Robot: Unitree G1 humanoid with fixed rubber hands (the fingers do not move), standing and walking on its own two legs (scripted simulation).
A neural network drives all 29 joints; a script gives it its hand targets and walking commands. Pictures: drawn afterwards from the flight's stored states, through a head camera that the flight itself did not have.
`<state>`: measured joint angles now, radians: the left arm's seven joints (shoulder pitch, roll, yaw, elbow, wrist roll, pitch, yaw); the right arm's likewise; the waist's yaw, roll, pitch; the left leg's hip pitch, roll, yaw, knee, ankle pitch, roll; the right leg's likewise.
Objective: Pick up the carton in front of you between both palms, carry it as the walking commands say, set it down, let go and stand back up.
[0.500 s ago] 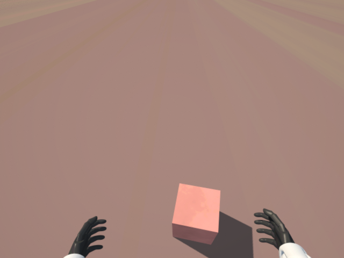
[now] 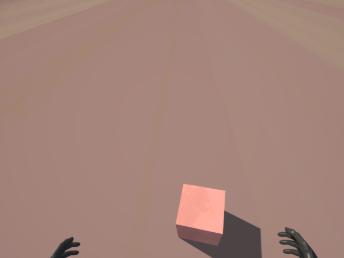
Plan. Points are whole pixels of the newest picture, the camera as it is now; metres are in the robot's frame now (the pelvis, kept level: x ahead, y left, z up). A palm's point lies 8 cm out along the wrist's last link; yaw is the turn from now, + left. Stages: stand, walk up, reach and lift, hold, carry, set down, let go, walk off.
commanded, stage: stand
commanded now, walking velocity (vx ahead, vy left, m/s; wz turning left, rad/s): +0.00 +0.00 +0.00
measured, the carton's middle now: (200, 215) +0.41 -0.08 -0.64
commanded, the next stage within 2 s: none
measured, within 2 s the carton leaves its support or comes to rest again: neither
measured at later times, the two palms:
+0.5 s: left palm out of the picture +0.11 +0.29 -0.08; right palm out of the picture +0.12 -0.30 -0.10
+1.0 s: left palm out of the picture +0.07 +0.30 -0.08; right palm out of the picture +0.08 -0.31 -0.10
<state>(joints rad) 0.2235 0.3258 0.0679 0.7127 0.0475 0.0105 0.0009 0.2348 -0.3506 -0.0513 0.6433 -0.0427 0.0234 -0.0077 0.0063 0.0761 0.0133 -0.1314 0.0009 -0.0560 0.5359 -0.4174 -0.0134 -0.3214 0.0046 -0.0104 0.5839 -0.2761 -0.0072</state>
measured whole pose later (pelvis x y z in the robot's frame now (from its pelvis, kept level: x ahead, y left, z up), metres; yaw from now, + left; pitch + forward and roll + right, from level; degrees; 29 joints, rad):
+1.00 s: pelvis -0.02 -0.01 +0.01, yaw +1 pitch -2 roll +0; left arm 0.12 0.36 0.04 0.99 0.02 0.00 0.00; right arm 0.22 -0.39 -0.01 0.89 -0.03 -0.01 -0.02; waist 0.01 0.04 0.03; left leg -0.04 0.01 -0.08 0.40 -0.32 -0.03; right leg -0.22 0.00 -0.03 0.45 -0.19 -0.02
